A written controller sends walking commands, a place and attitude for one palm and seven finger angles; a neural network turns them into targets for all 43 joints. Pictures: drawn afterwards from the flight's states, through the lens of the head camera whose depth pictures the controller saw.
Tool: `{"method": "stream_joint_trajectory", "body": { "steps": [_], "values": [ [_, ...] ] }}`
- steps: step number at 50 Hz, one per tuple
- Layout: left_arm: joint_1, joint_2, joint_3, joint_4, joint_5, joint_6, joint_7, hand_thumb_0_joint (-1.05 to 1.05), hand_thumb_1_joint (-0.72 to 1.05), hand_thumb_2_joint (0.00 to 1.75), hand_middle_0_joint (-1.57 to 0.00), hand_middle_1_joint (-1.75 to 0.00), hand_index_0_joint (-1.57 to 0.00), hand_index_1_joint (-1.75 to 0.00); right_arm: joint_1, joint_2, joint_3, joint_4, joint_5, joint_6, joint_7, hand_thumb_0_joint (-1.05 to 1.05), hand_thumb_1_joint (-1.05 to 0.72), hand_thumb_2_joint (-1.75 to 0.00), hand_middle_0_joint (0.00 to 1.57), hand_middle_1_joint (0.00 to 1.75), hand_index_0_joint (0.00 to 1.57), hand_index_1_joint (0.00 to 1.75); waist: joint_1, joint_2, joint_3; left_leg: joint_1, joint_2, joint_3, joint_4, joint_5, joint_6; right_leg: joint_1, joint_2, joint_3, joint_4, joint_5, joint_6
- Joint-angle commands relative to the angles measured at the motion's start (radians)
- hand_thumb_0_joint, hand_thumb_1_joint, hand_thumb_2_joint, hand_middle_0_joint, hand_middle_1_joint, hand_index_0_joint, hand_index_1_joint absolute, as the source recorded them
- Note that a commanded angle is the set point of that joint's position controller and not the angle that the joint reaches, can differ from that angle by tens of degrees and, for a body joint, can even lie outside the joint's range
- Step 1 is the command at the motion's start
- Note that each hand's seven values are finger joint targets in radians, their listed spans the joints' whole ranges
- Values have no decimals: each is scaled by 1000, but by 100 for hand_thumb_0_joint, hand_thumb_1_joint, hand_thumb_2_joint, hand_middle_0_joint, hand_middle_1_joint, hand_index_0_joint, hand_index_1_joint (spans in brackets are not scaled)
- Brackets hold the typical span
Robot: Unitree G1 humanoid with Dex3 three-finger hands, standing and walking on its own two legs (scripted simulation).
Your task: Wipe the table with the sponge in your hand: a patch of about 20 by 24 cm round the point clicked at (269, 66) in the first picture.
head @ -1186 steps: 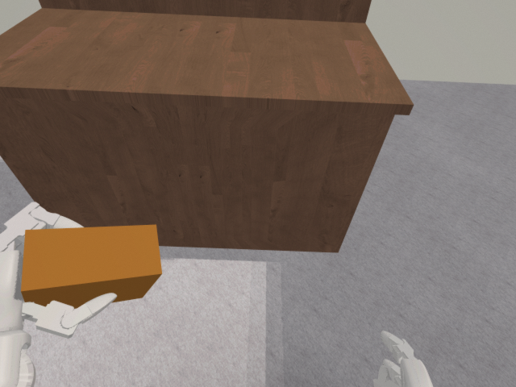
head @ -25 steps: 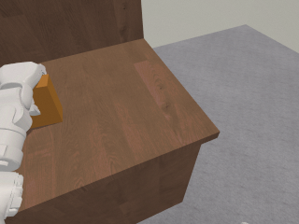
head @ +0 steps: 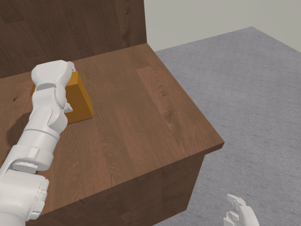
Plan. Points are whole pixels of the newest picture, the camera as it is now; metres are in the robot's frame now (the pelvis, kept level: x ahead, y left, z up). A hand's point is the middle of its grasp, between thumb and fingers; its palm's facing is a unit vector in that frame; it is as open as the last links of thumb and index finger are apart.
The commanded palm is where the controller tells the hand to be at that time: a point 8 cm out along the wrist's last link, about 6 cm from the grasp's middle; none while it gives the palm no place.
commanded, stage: wipe back along the middle lane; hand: left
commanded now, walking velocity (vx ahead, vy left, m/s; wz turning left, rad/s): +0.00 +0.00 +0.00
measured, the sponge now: (68, 105) +0.41 +0.28 +0.11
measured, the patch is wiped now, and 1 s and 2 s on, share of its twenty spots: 0.45 0.65 0.95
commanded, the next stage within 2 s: slide across to the third lane in 1.72 s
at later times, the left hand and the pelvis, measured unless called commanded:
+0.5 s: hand (66, 100) +0.37 +0.25 +0.16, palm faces +0.05 -0.01 -1.00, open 10.3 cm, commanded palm +0.34 +0.24 +0.20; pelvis -0.01 -0.01 +0.00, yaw +0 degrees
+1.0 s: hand (67, 113) +0.33 +0.23 +0.16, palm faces +0.10 +0.00 -0.99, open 10.3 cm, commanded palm +0.29 +0.22 +0.18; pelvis -0.02 -0.02 +0.00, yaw -1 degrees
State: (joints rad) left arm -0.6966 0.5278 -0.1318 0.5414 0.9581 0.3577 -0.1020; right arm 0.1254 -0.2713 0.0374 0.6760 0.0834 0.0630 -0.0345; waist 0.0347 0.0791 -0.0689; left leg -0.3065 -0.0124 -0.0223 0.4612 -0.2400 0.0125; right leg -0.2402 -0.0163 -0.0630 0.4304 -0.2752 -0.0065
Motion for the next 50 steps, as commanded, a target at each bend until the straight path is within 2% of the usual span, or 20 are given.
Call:
{"method": "stream_joint_trajectory", "body": {
  "steps": [1,4,8,10,13,14,15,19,22,24,27,31,38,39,40,43,44,47,49,50],
  "values": [
    [-429,265,98,-222,34,52,32,0,10,130,-120,-160,-120,-160,-101,-125,-40,-138,-5,-34,-3,0,-90,-90,20,30,20,30,6,-45,-364,205,-25,-6,17,504,28,125,26,6,7,502,-58],
    [-455,216,60,-254,32,66,24,0,10,130,-120,-160,-120,-160,-118,-118,-39,-144,-2,-38,-4,0,-90,-90,20,30,20,30,0,-31,-361,221,-25,-11,17,506,28,103,30,7,4,484,-62],
    [-378,167,26,-245,27,89,9,0,10,130,-120,-160,-120,-160,-115,-118,-44,-144,-3,-29,-2,0,-90,-90,20,30,20,30,-1,-54,-357,224,-28,-7,28,477,33,105,28,6,7,488,-57],
    [-349,192,51,-233,25,93,4,0,10,130,-120,-160,-120,-160,-119,-123,-42,-141,-3,-25,-6,0,-90,-90,20,30,20,30,3,-80,-339,207,-28,-4,19,449,34,119,28,3,5,483,-58],
    [-280,178,53,-271,20,99,-1,0,10,130,-120,-160,-120,-160,-140,-116,-40,-154,-3,-18,-3,0,-90,-90,20,30,20,30,16,-90,-337,197,-29,3,22,449,36,137,23,6,10,508,-53],
    [-269,207,85,-274,16,100,-3,0,10,130,-120,-160,-120,-160,-152,-120,-37,-154,-1,-16,-4,0,-90,-90,20,30,20,30,22,-69,-329,190,-26,1,12,451,34,140,24,10,7,502,-59],
    [-255,162,41,-281,14,105,-7,0,10,130,-120,-160,-120,-160,-149,-117,-35,-160,-2,-14,-4,0,-90,-90,20,30,20,30,17,-82,-311,185,-30,3,13,442,35,139,25,4,9,497,-54],
    [-196,196,87,-281,3,122,-6,0,10,130,-120,-160,-120,-160,-177,-117,-32,-161,1,-9,-5,0,-90,-90,20,30,20,30,28,-97,-264,158,-27,10,-2,381,35,136,23,13,-5,465,-53],
    [-191,161,44,-299,4,126,-8,0,10,130,-120,-160,-120,-160,-182,-114,-29,-165,4,-8,-7,0,-90,-90,20,30,20,30,18,-95,-245,154,-29,11,-10,325,34,116,24,10,-13,399,-48],
    [-152,168,64,-304,-4,129,-10,0,10,130,-120,-160,-120,-160,-197,-114,-29,-169,7,-11,-9,0,-90,-90,20,30,20,30,29,-90,-243,153,-29,9,-13,323,34,122,25,17,-16,396,-52],
    [-130,121,18,-336,-3,128,-13,0,10,130,-120,-160,-120,-160,-201,-109,-30,-175,8,-13,-7,0,-90,-90,20,30,20,30,21,-81,-238,160,-29,12,-9,299,34,108,25,14,-16,368,-48],
    [-83,101,12,-348,-15,131,-11,0,10,130,-120,-160,-120,-160,-208,-107,-29,-177,12,-14,-8,0,-90,-90,20,30,20,30,22,-98,-212,153,-25,8,-21,249,33,90,27,12,-27,296,-46],
    [-49,90,3,-322,-21,155,-2,0,10,130,-120,-160,-120,-160,-226,-109,-24,-165,14,-18,-13,0,-90,-90,20,30,20,30,21,-124,-157,128,-23,13,-32,178,30,62,27,22,-46,219,-39],
    [-26,107,28,-333,-25,158,-1,0,10,130,-120,-160,-120,-160,-240,-108,-22,-173,15,-21,-13,0,-90,-90,20,30,20,30,33,-103,-156,127,-21,7,-39,172,28,63,28,25,-47,204,-45],
    [-12,70,-9,-341,-25,159,-2,0,10,130,-120,-160,-120,-160,-239,-106,-22,-176,15,-21,-13,0,-90,-90,20,30,20,30,27,-101,-153,131,-23,11,-36,172,29,64,29,20,-44,201,-42],
    [41,57,-15,-379,-22,164,-4,0,10,130,-120,-160,-120,-160,-248,-104,-23,-182,14,-20,-6,0,-90,-90,20,30,20,30,34,-100,-180,136,-25,17,-19,203,31,83,26,26,-33,256,-41],
    [70,74,14,-386,-29,169,-4,0,10,130,-120,-160,-120,-160,-253,-104,-23,-186,13,-20,-4,0,-90,-90,20,30,20,30,44,-103,-188,136,-22,10,-22,210,29,92,28,28,-29,264,-46],
    [122,11,-38,-418,-35,183,-12,0,10,130,-120,-160,-120,-160,-265,-100,-21,-194,16,-15,2,0,-90,-90,20,30,20,30,36,-122,-148,124,-20,16,-18,202,30,73,29,19,-28,259,-38],
    [138,43,-2,-428,-44,197,-11,0,10,130,-120,-160,-120,-160,-278,-102,-19,-194,17,-14,2,0,-90,-90,20,30,20,30,44,-117,-136,120,-15,11,-26,183,29,64,30,25,-32,233,-40],
    [127,6,-44,-435,-42,201,-13,0,10,130,-120,-160,-120,-160,-275,-101,-18,-195,17,-15,1,0,-90,-90,20,30,20,30,35,-133,-127,118,-18,15,-22,183,31,61,31,19,-27,233,-37]
  ]
}}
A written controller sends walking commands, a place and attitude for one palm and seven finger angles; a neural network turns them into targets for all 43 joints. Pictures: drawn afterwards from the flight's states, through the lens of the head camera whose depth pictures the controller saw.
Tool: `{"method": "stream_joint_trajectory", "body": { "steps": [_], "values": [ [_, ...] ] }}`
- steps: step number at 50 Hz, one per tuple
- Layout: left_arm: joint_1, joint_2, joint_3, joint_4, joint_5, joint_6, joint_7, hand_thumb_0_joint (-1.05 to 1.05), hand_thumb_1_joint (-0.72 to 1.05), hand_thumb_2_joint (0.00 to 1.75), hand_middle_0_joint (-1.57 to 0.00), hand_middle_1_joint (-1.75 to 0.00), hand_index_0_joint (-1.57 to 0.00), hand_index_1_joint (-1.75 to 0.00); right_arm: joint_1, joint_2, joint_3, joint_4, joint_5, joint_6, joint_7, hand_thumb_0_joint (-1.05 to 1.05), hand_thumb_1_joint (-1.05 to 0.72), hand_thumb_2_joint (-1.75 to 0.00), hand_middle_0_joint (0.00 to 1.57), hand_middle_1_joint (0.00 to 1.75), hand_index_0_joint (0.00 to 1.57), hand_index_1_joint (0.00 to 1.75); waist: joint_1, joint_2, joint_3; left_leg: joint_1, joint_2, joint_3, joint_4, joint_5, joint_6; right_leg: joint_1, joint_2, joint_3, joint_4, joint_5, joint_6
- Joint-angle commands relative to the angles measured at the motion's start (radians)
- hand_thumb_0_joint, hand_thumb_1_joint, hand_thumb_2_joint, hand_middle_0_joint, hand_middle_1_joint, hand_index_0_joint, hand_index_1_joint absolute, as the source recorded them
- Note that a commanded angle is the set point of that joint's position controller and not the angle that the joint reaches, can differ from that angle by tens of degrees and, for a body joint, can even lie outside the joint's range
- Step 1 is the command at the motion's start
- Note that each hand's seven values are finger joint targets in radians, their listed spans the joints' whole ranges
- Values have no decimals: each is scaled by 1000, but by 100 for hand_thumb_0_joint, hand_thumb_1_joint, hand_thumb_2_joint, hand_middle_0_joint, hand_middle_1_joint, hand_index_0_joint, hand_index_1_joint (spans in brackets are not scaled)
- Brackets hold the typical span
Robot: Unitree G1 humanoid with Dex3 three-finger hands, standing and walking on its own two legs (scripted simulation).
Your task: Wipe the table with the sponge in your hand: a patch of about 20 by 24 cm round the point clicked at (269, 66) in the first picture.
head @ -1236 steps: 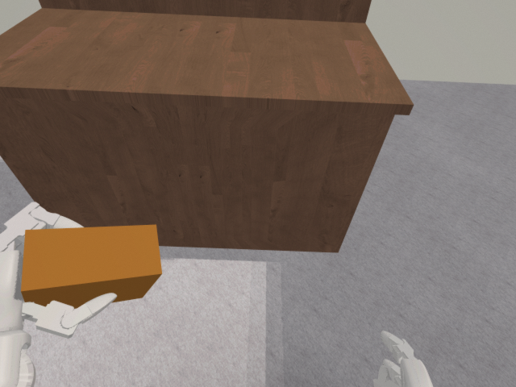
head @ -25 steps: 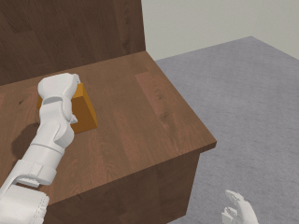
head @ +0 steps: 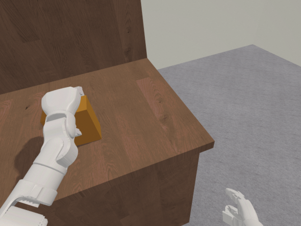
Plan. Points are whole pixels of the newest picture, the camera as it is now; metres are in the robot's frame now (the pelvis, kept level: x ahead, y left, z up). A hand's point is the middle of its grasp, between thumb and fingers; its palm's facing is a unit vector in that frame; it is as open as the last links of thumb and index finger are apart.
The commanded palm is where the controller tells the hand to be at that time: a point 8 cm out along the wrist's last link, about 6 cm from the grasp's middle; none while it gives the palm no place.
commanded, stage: wipe back along the middle lane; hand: left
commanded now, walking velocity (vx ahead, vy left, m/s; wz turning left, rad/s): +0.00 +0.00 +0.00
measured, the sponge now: (77, 128) +0.35 +0.26 +0.11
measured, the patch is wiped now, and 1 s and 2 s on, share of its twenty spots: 0.65 0.95 1.00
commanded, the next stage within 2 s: slide across to the third lane in 0.72 s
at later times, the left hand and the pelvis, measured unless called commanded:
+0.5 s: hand (74, 125) +0.30 +0.22 +0.16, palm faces +0.20 -0.07 -0.98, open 10.3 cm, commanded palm +0.26 +0.21 +0.19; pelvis +0.01 +0.00 +0.00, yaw +0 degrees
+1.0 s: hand (75, 136) +0.27 +0.21 +0.16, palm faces +0.26 -0.12 -0.96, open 10.3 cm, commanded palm +0.23 +0.19 +0.20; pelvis -0.01 -0.02 -0.01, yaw +0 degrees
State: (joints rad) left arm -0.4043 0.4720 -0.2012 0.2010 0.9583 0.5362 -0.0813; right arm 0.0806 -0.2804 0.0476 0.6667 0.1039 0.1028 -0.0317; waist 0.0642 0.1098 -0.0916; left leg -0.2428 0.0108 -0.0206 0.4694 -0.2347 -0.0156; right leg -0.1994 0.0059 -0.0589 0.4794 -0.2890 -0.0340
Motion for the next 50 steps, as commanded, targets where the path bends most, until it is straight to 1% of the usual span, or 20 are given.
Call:
{"method": "stream_joint_trajectory", "body": {
  "steps": [1,9,12,14,15,19,20,21,25,29,30,31,34,35,39,40,41,45,49,50],
  "values": [
    [-153,67,33,-100,-44,28,-33,0,10,130,-120,-160,-120,-160,-228,-91,-28,-185,-2,-56,1,0,-90,-90,20,30,20,30,9,-170,-113,56,-40,13,-29,177,58,20,8,12,-73,246,-9],
    [-51,58,37,-205,-49,66,-39,0,10,130,-120,-160,-120,-160,-268,-86,-27,-206,-3,-57,10,0,-90,-90,20,30,20,30,30,-171,-145,66,-38,11,-10,218,58,42,10,22,-49,304,-13],
    [-18,8,-9,-247,-51,76,-47,0,10,130,-120,-160,-120,-160,-273,-79,-22,-212,-3,-53,19,0,-90,-90,20,30,20,30,23,-174,-137,61,-39,20,2,242,58,44,6,15,-36,346,-8],
    [11,32,21,-284,-54,87,-47,0,10,130,-120,-160,-120,-160,-292,-79,-23,-217,-4,-52,21,0,-90,-90,20,30,20,30,33,-169,-137,66,-34,12,2,247,57,42,11,19,-31,346,-13],
    [0,-16,-29,-301,-55,88,-49,0,10,130,-120,-160,-120,-160,-291,-73,-19,-222,-2,-52,23,0,-90,-90,20,30,20,30,23,-164,-126,66,-36,20,5,244,57,31,8,12,-29,337,-10],
    [100,6,12,-366,-61,91,-43,0,10,130,-120,-160,-120,-160,-306,-71,-22,-228,-4,-46,35,0,-90,-90,20,30,20,30,38,-169,-122,67,-28,13,10,264,55,38,13,17,-20,368,-16],
    [102,-47,-37,-397,-68,90,-43,0,10,130,-120,-160,-120,-160,-298,-64,-18,-238,-4,-48,38,0,-90,-90,20,30,20,30,32,-171,-137,69,-34,22,19,281,58,47,11,8,-10,391,-12],
    [132,2,12,-400,-72,89,-38,0,10,130,-120,-160,-120,-160,-291,-65,-21,-232,-4,-43,39,0,-90,-90,20,30,20,30,37,-191,-129,63,-28,18,18,270,56,46,11,13,-14,382,-10],
    [128,-36,-20,-448,-71,88,-25,0,10,130,-120,-160,-120,-160,-305,-60,-14,-241,-3,-37,36,0,-90,-90,20,30,20,30,29,-181,-102,61,-26,18,13,243,53,21,15,11,-15,332,-14],
    [155,3,20,-482,-64,89,-9,0,10,130,-120,-160,-120,-160,-314,-61,-16,-239,-5,-30,33,0,-90,-90,20,30,20,30,33,-143,-90,66,-20,16,10,222,49,8,19,30,-21,304,-20],
    [168,-41,-20,-494,-71,85,-8,0,10,130,-120,-160,-120,-160,-305,-54,-12,-252,-4,-34,34,0,-90,-90,20,30,20,30,32,-160,-106,62,-27,18,18,235,52,19,17,19,-13,314,-17],
    [200,6,26,-483,-70,85,-2,0,10,130,-120,-160,-120,-160,-298,-59,-17,-241,-6,-32,33,0,-90,-90,20,30,20,30,37,-171,-99,59,-23,18,23,239,52,20,16,27,-16,327,-15],
    [243,30,57,-521,-71,90,7,0,10,130,-120,-160,-120,-160,-315,-62,-17,-247,-7,-25,33,0,-90,-90,20,30,20,30,44,-139,-109,57,-22,17,20,228,48,30,20,50,-16,320,-20],
    [258,-22,13,-548,-83,87,6,0,10,130,-120,-160,-120,-160,-310,-54,-14,-262,-6,-28,34,0,-90,-90,20,30,20,30,41,-145,-123,54,-28,26,28,235,51,40,15,34,-8,326,-14],
    [330,37,79,-570,-94,85,18,0,10,130,-120,-160,-120,-160,-315,-59,-18,-257,-6,-22,34,0,-90,-90,20,30,20,30,48,-146,-83,41,-18,17,23,205,48,20,21,56,-21,288,-16],
    [308,-17,24,-583,-101,82,18,0,10,130,-120,-160,-120,-160,-312,-52,-11,-269,-4,-26,33,0,-90,-90,20,30,20,30,38,-151,-73,35,-23,24,23,193,51,13,17,42,-22,268,-10],
    [287,26,59,-553,-95,79,25,0,10,130,-120,-160,-120,-160,-299,-57,-13,-253,-4,-26,29,0,-90,-90,20,30,20,30,34,-159,-50,29,-16,19,19,173,47,-8,18,44,-29,233,-11],
    [145,-22,-8,-554,-99,62,42,0,10,130,-120,-160,-120,-160,-303,-51,-9,-259,0,-54,10,0,-90,-90,20,30,20,30,20,-145,-30,44,-22,15,8,102,52,-50,17,44,-54,116,-11],
    [27,28,11,-504,-84,46,58,0,10,130,-120,-160,-120,-160,-306,-54,-11,-233,-1,-85,-5,0,-90,-90,20,30,20,30,21,-126,-41,62,-27,10,0,50,51,-68,14,63,-75,38,-14],
    [-2,-13,-27,-508,-91,40,56,0,10,130,-120,-160,-120,-160,-300,-49,-9,-244,0,-97,-8,0,-90,-90,20,30,20,30,21,-130,-69,63,-36,14,4,60,53,-51,9,52,-68,46,-10]
  ]
}}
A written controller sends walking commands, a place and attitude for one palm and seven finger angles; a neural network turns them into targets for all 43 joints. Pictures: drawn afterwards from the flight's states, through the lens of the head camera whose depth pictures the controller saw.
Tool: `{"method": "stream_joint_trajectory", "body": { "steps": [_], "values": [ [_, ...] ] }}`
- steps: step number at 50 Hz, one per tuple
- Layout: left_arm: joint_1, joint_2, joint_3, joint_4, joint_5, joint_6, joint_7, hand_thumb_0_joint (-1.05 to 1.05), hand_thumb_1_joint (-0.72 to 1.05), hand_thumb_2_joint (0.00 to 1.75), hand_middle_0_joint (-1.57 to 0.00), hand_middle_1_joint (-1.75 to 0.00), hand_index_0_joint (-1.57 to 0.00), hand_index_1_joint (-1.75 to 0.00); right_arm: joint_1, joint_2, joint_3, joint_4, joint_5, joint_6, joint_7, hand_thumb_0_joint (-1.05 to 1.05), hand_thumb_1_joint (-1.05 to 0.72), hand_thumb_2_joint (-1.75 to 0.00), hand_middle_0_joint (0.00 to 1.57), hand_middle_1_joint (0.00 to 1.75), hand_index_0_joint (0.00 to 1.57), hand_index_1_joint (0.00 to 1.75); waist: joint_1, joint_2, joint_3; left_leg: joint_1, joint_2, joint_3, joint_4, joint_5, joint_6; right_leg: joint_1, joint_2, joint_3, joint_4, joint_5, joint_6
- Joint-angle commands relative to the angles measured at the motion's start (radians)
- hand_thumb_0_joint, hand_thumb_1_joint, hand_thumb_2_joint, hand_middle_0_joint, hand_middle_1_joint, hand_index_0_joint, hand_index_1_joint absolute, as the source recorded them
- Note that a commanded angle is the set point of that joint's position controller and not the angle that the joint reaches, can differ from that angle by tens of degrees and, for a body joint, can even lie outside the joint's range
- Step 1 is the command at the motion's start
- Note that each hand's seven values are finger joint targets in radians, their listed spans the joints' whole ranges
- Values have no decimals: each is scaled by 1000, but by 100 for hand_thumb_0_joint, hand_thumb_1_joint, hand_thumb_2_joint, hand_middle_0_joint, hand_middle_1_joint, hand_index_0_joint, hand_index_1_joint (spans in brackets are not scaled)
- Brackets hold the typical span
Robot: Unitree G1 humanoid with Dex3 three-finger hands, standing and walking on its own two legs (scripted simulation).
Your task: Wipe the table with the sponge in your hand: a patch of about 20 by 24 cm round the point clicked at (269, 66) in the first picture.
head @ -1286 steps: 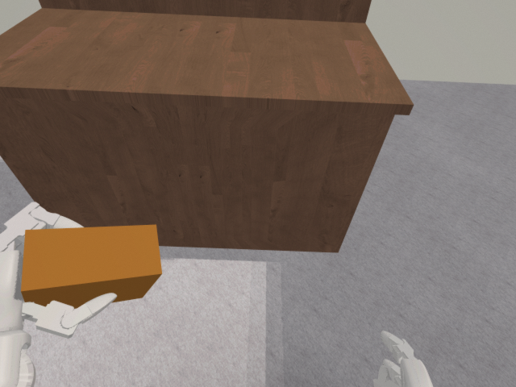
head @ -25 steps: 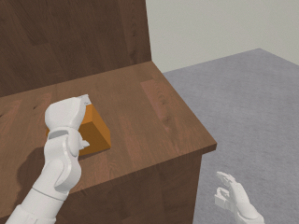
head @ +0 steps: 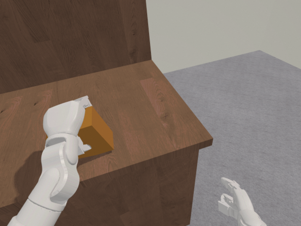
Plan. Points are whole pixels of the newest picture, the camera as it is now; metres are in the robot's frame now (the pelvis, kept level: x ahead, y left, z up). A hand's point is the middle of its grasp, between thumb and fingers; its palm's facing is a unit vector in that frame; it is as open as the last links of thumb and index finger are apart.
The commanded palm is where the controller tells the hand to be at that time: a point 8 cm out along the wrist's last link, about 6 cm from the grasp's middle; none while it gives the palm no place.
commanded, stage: slide across to the third lane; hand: left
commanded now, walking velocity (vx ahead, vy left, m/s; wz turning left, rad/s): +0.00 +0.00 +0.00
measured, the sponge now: (87, 139) +0.29 +0.22 +0.12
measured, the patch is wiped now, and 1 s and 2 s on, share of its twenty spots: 0.95 1.00 1.00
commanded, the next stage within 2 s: wipe forward along the third lane in 0.46 s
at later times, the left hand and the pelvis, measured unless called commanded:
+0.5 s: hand (109, 119) +0.31 +0.15 +0.18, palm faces +0.23 -0.21 -0.95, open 10.3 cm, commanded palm +0.27 +0.15 +0.23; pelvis -0.01 -0.01 +0.00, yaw +0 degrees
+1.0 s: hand (108, 111) +0.35 +0.17 +0.17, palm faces +0.15 -0.13 -0.98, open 10.3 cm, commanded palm +0.32 +0.18 +0.22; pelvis +0.00 -0.02 +0.00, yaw -1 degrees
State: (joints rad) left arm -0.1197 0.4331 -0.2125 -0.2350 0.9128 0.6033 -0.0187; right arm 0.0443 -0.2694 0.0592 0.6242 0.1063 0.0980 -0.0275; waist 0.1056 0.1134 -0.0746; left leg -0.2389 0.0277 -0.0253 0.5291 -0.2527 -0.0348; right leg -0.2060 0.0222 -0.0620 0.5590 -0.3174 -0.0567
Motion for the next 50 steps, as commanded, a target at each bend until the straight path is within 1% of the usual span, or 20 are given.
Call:
{"method": "stream_joint_trajectory", "body": {
  "steps": [1,8,9,10,14,16,19,20,24,25,28,29,32,34,36,39,43,44,47,50],
  "values": [
    [-297,51,1,-54,-39,-32,-4,0,10,130,-120,-160,-120,-160,-260,-61,-24,-186,-4,-99,-11,0,-90,-90,20,30,20,30,-20,-135,-90,66,-51,16,-52,88,70,-46,-8,59,-148,88,12],
    [-412,12,-51,-50,-47,-52,-8,0,10,130,-120,-160,-120,-160,-280,-53,-24,-169,-6,-128,-2,0,-90,-90,20,30,20,30,-14,-149,-121,87,-60,13,-57,112,70,-23,-15,57,-150,124,13],
    [-417,42,-25,-50,-40,-51,-5,0,10,130,-120,-160,-120,-160,-287,-54,-26,-167,-7,-132,0,0,-90,-90,20,30,20,30,-10,-139,-128,97,-57,12,-64,110,67,-20,-12,62,-152,112,7],
    [-426,5,-54,-67,-48,-55,-5,0,10,130,-120,-160,-120,-160,-286,-48,-23,-177,-9,-137,3,0,-90,-90,20,30,20,30,-6,-153,-149,96,-63,14,-60,126,69,-2,-14,51,-141,134,10],
    [-448,80,18,-19,-46,-46,6,0,10,130,-120,-160,-120,-160,-289,-54,-23,-155,-13,-121,4,0,-90,-90,20,30,20,30,-3,-156,-99,85,-54,20,-73,113,63,-16,-13,71,-166,115,9],
    [-487,54,-3,-16,-49,-50,9,0,10,130,-120,-160,-120,-160,-287,-46,-19,-159,-11,-118,2,0,-90,-90,20,30,20,30,-6,-188,-107,84,-56,28,-66,119,65,-11,-19,74,-169,115,13],
    [-502,102,43,-61,-42,-48,18,0,10,130,-120,-160,-120,-160,-298,-45,-22,-166,-16,-104,4,0,-90,-90,20,30,20,30,5,-123,-154,104,-57,28,-75,159,60,27,-14,83,-158,169,2],
    [-503,49,-2,-53,-42,-46,18,0,10,130,-120,-160,-120,-160,-298,-41,-19,-170,-15,-101,7,0,-90,-90,20,30,20,30,-1,-124,-158,104,-58,34,-72,179,59,32,-14,70,-145,200,1],
    [-476,39,-7,-76,-52,-40,18,0,10,130,-120,-160,-120,-160,-298,-39,-22,-178,-13,-86,19,0,-90,-90,20,30,20,30,-1,-109,-153,112,-54,35,-76,187,59,35,-13,78,-153,214,1],
    [-482,13,-31,-66,-60,-39,17,0,10,130,-120,-160,-120,-160,-297,-37,-22,-180,-13,-84,17,0,-90,-90,20,30,20,30,-8,-147,-138,107,-54,41,-72,180,63,30,-15,77,-161,210,6],
    [-523,42,-13,-36,-56,-34,23,0,10,130,-120,-160,-120,-160,-293,-42,-23,-168,-13,-74,12,0,-90,-90,20,30,20,30,-15,-165,-130,106,-52,43,-68,167,64,19,-20,92,-177,194,9],
    [-533,95,37,-7,-53,-29,26,0,10,130,-120,-160,-120,-160,-286,-49,-23,-165,-10,-72,6,0,-90,-90,20,30,20,30,-18,-152,-121,101,-50,42,-79,150,63,16,-17,103,-183,169,5],
    [-552,55,-3,29,-48,-23,24,0,10,130,-120,-160,-120,-160,-287,-46,-22,-165,-10,-63,1,0,-90,-90,20,30,20,30,-18,-135,-132,100,-52,48,-79,158,62,20,-20,94,-178,185,4],
    [-543,115,53,56,-45,-17,27,0,10,130,-120,-160,-120,-160,-284,-53,-23,-160,-10,-58,-4,0,-90,-90,20,30,20,30,-12,-121,-145,91,-53,44,-85,160,59,42,-18,112,-178,192,0],
    [-550,80,20,83,-41,-8,24,0,10,130,-120,-160,-120,-160,-283,-51,-22,-161,-9,-54,-7,0,-90,-90,20,30,20,30,-14,-140,-153,88,-54,51,-80,173,62,51,-22,105,-172,220,5],
    [-563,141,72,147,-35,8,18,0,10,130,-120,-160,-120,-160,-276,-63,-21,-153,-9,-47,-16,0,-90,-90,20,30,20,30,-17,-158,-150,73,-53,49,-82,166,61,60,-23,122,-179,231,7],
    [-597,132,49,237,-23,28,5,0,10,130,-120,-160,-120,-160,-273,-71,-20,-138,-9,-45,-26,0,-90,-90,20,30,20,30,-22,-184,-143,52,-53,54,-77,152,63,55,-30,127,-183,220,16],
    [-595,174,85,245,-14,31,4,0,10,130,-120,-160,-120,-160,-272,-75,-22,-136,-8,-45,-29,0,-90,-90,20,30,20,30,-17,-146,-162,59,-53,48,-86,157,60,65,-27,133,-181,219,10],
    [-605,106,23,269,-5,39,-9,0,10,130,-120,-160,-120,-160,-271,-72,-24,-137,-8,-53,-23,0,-90,-90,20,30,20,30,-20,-160,-175,58,-56,52,-72,181,65,73,-31,115,-164,271,15],
    [-636,135,34,328,9,52,-22,0,10,130,-120,-160,-120,-160,-265,-82,-24,-123,-8,-51,-26,0,-90,-90,20,30,20,30,-28,-165,-165,43,-57,53,-75,166,65,72,-33,123,-168,260,19]
  ]
}}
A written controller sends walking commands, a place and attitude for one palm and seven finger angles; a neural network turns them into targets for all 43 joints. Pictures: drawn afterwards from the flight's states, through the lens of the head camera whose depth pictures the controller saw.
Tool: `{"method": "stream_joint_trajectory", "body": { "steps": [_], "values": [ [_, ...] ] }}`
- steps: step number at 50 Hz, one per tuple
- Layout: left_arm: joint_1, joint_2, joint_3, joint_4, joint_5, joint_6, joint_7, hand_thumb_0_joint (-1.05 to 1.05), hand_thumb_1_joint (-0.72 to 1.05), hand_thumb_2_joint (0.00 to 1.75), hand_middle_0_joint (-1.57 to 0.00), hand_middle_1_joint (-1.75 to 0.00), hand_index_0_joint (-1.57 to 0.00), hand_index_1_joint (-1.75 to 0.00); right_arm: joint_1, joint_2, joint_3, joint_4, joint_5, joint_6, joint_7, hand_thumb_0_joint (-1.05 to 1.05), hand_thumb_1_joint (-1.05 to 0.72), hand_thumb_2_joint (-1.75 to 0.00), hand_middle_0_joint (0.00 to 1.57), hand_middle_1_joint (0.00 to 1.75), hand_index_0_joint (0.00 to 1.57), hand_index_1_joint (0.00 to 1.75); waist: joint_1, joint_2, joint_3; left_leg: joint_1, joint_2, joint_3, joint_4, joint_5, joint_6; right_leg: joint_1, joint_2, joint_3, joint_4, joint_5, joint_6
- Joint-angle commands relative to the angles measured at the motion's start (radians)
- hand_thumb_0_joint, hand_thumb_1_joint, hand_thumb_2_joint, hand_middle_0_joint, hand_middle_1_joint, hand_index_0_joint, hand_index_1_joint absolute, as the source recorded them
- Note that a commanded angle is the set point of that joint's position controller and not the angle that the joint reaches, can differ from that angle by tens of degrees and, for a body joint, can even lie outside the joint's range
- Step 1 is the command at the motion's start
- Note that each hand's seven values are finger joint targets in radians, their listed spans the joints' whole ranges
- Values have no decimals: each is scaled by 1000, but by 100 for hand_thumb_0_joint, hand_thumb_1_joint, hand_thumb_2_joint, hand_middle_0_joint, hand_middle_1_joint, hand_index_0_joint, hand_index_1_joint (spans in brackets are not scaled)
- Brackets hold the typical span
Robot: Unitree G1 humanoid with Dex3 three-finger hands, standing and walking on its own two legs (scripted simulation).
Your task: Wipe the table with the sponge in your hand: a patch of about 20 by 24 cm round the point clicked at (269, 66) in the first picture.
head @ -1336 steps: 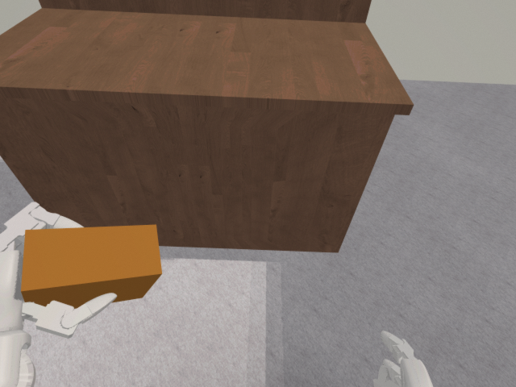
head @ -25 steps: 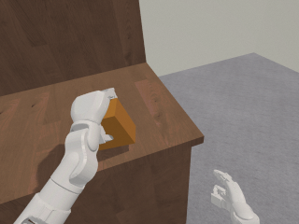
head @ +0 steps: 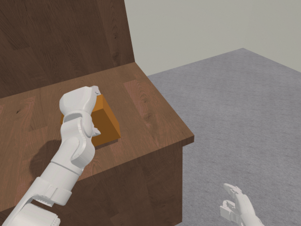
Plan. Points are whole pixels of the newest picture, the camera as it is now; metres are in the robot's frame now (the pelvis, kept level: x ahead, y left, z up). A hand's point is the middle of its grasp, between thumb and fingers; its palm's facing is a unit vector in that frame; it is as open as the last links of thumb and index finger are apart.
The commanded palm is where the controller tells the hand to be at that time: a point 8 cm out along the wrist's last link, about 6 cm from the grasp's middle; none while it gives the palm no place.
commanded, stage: wipe forward along the third lane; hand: left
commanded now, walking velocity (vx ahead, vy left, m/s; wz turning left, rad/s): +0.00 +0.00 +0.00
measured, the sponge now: (96, 127) +0.35 +0.20 +0.12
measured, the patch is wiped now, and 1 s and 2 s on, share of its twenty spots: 1.00 1.00 1.00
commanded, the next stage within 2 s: wipe back along the third lane in 1.18 s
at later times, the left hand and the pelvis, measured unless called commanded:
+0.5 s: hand (86, 107) +0.39 +0.23 +0.16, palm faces +0.02 -0.02 -1.00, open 10.3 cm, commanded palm +0.37 +0.23 +0.19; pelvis +0.01 +0.00 +0.00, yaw +1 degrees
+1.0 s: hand (83, 100) +0.42 +0.25 +0.16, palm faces -0.01 -0.01 -1.00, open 10.3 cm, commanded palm +0.41 +0.26 +0.19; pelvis +0.01 +0.02 +0.00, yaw +1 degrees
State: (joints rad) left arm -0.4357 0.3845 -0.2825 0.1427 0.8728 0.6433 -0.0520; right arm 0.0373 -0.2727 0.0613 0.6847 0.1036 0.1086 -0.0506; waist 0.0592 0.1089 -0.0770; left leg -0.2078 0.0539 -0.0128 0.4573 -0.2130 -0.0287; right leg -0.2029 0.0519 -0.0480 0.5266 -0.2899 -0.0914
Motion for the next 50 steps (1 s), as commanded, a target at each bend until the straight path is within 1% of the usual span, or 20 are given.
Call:
{"method": "stream_joint_trajectory", "body": {
  "steps": [1,4,8,9,11,13,14,17,20,22,24,26,29,30,32,34,40,44,47,50],
  "values": [
    [-329,163,85,-40,53,13,5,0,10,130,-120,-160,-120,-160,-254,-77,-26,-183,-4,-65,-2,0,-90,-90,20,30,20,30,15,-174,-156,11,-84,40,1,131,61,60,-62,103,-133,246,55],
    [-339,195,110,3,57,16,-5,0,10,130,-120,-160,-120,-160,-255,-80,-26,-179,-5,-70,-6,0,-90,-90,20,30,20,30,21,-160,-155,6,-86,33,-9,116,61,57,-61,108,-140,227,54],
    [-414,170,71,98,70,12,-15,0,10,130,-120,-160,-120,-160,-236,-83,-27,-153,-4,-79,-8,0,-90,-90,20,30,20,30,8,-186,-132,-7,-87,41,-5,93,63,33,-66,105,-147,194,61],
    [-401,211,111,117,70,13,-16,0,10,130,-120,-160,-120,-160,-234,-86,-27,-154,-6,-80,-9,0,-90,-90,20,30,20,30,17,-172,-142,-9,-87,32,-14,91,60,45,-64,113,-149,190,57],
    [-431,202,93,166,77,11,-19,0,10,130,-120,-160,-120,-160,-223,-89,-29,-140,-8,-82,-10,0,-90,-90,20,30,20,30,9,-213,-153,-14,-88,42,-4,101,62,54,-68,108,-142,220,65],
    [-448,198,96,183,70,-4,-23,0,10,130,-120,-160,-120,-160,-216,-88,-30,-138,-8,-86,-10,0,-90,-90,20,30,20,30,6,-225,-164,-19,-88,42,1,103,63,60,-72,110,-142,238,70],
    [-438,218,121,191,59,-15,-26,0,10,130,-120,-160,-120,-160,-208,-87,-29,-145,-7,-88,-11,0,-90,-90,20,30,20,30,10,-196,-180,-21,-89,32,-10,108,61,77,-71,111,-139,249,67],
    [-450,205,104,248,69,-43,-32,0,10,130,-120,-160,-120,-160,-184,-93,-30,-130,-9,-86,-14,0,-90,-90,20,30,20,30,-5,-215,-155,-31,-87,39,-1,107,63,57,-73,104,-140,262,72],
    [-511,178,73,294,80,-69,-40,0,10,130,-120,-160,-120,-160,-158,-95,-30,-127,-6,-89,-16,0,-90,-90,20,30,20,30,-22,-183,-129,-28,-85,32,-13,83,65,18,-68,89,-149,213,69],
    [-505,179,78,324,87,-85,-39,0,10,130,-120,-160,-120,-160,-137,-98,-35,-124,-8,-91,-15,0,-90,-90,20,30,20,30,-22,-200,-144,-29,-87,32,-2,91,67,19,-68,87,-147,236,70],
    [-512,204,104,343,87,-102,-38,0,10,130,-120,-160,-120,-160,-126,-97,-36,-128,-10,-87,-16,0,-90,-90,20,30,20,30,-20,-175,-159,-36,-87,25,-7,102,66,33,-69,92,-146,261,65],
    [-536,170,75,367,91,-116,-33,0,10,130,-120,-160,-120,-160,-102,-103,-40,-120,-11,-86,-15,0,-90,-90,20,30,20,30,-29,-204,-167,-34,-89,29,1,110,69,30,-66,76,-134,286,68],
    [-502,216,129,380,88,-132,-24,0,10,130,-120,-160,-120,-160,-91,-105,-45,-122,-14,-79,-14,0,-90,-90,20,30,20,30,-18,-197,-202,-42,-89,24,3,137,68,63,-68,89,-133,347,66],
    [-520,180,94,376,93,-139,-20,0,10,130,-120,-160,-120,-160,-85,-106,-47,-121,-13,-77,-13,0,-90,-90,20,30,20,30,-27,-199,-195,-37,-89,31,7,138,70,55,-67,77,-125,351,68],
    [-520,162,81,398,93,-141,-15,0,10,130,-120,-160,-120,-160,-78,-108,-48,-117,-11,-75,-9,0,-90,-90,20,30,20,30,-34,-206,-168,-49,-88,33,8,123,70,31,-66,74,-132,335,70],
    [-533,200,115,426,90,-140,-13,0,10,130,-120,-160,-120,-160,-76,-110,-48,-113,-11,-69,-11,0,-90,-90,20,30,20,30,-30,-190,-153,-59,-85,23,-5,116,68,25,-63,78,-142,319,65],
    [-626,234,118,514,101,-157,-5,0,10,130,-120,-160,-120,-160,-45,-119,-52,-90,-11,-65,-20,0,-90,-90,20,30,20,30,-45,-204,-151,-64,-83,30,-11,86,69,10,-62,72,-148,253,70],
    [-639,226,122,526,107,-179,2,0,10,130,-120,-160,-120,-160,-31,-112,-56,-101,-12,-64,-17,0,-90,-90,20,30,20,30,-40,-169,-200,-62,-86,26,-16,106,69,27,-60,67,-145,280,63],
    [-680,211,100,574,115,-190,9,0,10,130,-120,-160,-120,-160,-13,-118,-58,-88,-9,-60,-18,0,-90,-90,20,30,20,30,-58,-186,-180,-64,-82,33,-15,79,71,-1,-59,64,-153,235,68],
    [-705,216,109,607,118,-205,18,0,10,130,-120,-160,-120,-160,3,-119,-61,-83,-11,-63,-17,0,-90,-90,20,30,20,30,-57,-175,-182,-60,-82,27,-21,79,71,-7,-55,55,-149,226,64]
  ]
}}
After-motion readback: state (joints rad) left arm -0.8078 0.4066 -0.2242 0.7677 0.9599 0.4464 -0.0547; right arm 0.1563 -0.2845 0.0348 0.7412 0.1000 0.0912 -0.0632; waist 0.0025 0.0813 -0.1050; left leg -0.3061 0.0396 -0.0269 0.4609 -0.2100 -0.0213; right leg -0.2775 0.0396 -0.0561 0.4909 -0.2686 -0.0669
